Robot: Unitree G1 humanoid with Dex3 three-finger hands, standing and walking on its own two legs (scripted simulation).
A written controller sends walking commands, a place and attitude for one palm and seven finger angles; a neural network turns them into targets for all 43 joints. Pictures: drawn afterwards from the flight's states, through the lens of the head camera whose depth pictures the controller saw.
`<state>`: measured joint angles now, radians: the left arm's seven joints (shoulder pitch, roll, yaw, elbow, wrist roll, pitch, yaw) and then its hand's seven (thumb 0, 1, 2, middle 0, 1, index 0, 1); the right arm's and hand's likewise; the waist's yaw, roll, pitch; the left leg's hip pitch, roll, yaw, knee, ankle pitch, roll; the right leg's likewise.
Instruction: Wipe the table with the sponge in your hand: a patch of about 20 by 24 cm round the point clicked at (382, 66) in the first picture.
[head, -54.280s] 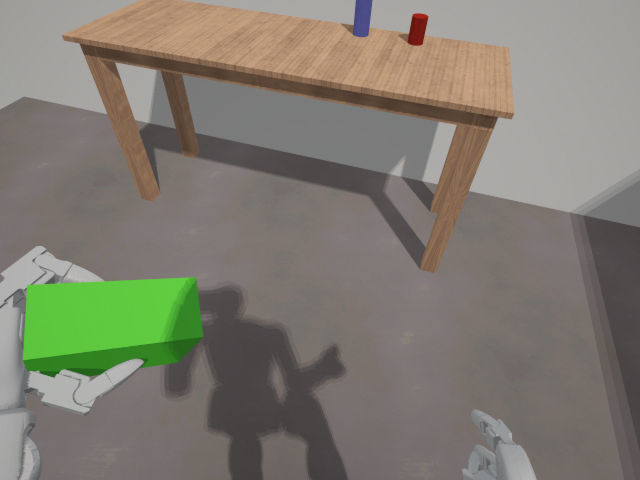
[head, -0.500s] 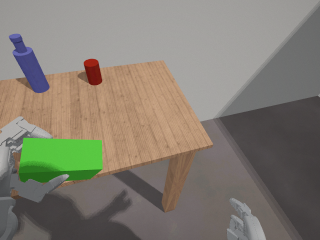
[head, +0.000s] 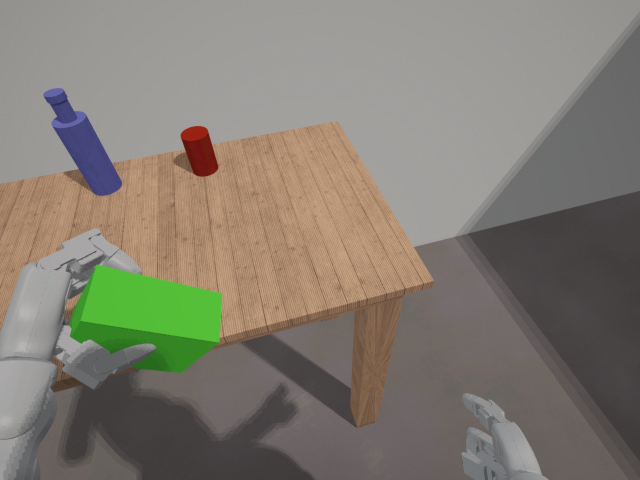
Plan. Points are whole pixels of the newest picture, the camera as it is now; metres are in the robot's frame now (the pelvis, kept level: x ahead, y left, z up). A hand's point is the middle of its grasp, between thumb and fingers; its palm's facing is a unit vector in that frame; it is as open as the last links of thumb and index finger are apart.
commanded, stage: turn the palm down, sponge in hand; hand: left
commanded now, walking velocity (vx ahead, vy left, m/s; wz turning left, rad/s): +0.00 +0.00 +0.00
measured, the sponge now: (164, 328) +0.26 +0.20 +0.10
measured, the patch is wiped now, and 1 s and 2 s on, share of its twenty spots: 0.00 0.00 0.00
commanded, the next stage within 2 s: move the sponge above the wiping area in 1.92 s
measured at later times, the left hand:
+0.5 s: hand (137, 308) +0.24 +0.19 +0.17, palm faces +0.24 -0.53 -0.82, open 10.1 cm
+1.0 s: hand (56, 286) +0.25 +0.27 +0.18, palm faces +0.32 -0.24 -0.92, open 10.1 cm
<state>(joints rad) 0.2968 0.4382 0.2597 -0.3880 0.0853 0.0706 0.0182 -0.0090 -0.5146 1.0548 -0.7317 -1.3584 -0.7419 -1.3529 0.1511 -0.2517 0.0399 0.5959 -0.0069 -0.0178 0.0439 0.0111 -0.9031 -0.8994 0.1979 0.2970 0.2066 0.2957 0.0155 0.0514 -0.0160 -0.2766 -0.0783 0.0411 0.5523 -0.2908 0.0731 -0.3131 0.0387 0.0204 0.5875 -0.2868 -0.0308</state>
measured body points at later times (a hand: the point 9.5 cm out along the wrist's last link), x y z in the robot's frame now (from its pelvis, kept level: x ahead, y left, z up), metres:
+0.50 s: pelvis +0.01 -0.06 -0.01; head +0.01 -0.09 +0.44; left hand +0.22 +0.22 +0.21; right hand +0.20 -0.29 -0.10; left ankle +0.00 +0.07 -0.73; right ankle +0.01 -0.10 -0.73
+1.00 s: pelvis +0.01 -0.01 +0.00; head +0.00 -0.05 +0.45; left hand +0.23 +0.28 +0.23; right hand +0.23 -0.23 -0.08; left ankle +0.00 +0.07 -0.73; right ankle +0.01 -0.10 -0.73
